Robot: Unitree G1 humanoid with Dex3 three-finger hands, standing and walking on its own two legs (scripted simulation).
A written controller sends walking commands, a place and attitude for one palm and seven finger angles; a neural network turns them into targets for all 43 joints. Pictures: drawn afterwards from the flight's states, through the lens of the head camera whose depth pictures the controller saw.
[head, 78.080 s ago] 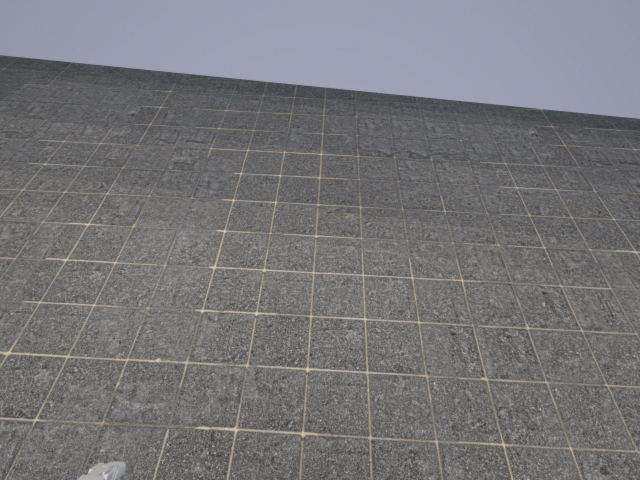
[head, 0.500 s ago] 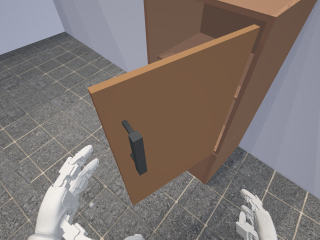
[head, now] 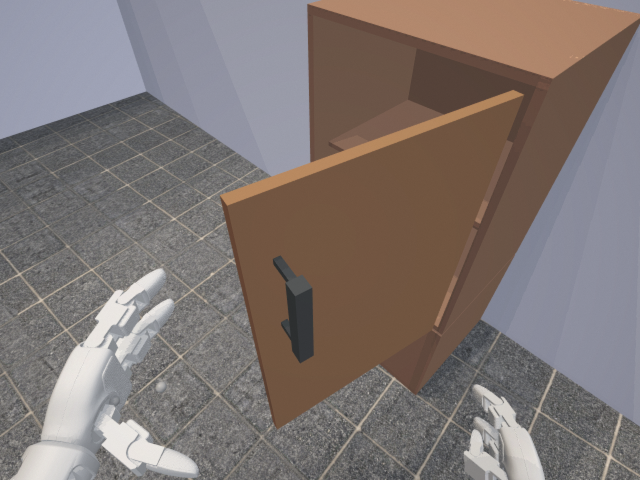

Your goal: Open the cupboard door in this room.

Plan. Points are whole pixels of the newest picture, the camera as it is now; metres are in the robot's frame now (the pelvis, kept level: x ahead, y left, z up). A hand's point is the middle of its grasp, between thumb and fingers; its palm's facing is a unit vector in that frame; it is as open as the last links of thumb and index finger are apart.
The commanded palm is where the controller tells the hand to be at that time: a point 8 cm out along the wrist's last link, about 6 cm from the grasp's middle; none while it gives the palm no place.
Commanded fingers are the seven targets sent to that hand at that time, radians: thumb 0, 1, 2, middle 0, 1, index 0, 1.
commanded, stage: draw the hand back to the body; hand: left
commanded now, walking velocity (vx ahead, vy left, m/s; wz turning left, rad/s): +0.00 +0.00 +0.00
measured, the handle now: (292, 311) +0.30 +0.07 +0.08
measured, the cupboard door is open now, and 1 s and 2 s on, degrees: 78 78 78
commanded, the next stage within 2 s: step back with the hand held close in 1.04 s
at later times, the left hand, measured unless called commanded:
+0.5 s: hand (102, 320) +0.21 +0.23 +0.17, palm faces +0.36 -0.85 -0.40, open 11.1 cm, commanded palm +0.17 +0.28 +0.19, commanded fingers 0.00 0.65 0.80 -0.19 -0.30 -0.19 -0.30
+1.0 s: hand (103, 295) +0.23 +0.23 +0.19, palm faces +0.39 -0.83 -0.40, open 7.5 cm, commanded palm +0.18 +0.28 +0.21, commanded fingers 0.00 0.90 0.90 -0.20 -0.30 -0.20 -0.30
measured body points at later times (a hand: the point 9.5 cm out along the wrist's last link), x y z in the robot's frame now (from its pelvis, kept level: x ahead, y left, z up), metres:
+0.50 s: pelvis +0.02 +0.00 +0.03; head +0.01 -0.02 +0.48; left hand +0.19 +0.28 +0.19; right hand +0.21 -0.22 -0.05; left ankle +0.02 +0.10 -0.71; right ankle -0.01 -0.12 -0.71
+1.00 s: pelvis +0.03 -0.02 +0.04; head +0.02 -0.03 +0.49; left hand +0.20 +0.27 +0.21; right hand +0.21 -0.25 -0.05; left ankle +0.02 +0.10 -0.71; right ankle -0.01 -0.12 -0.71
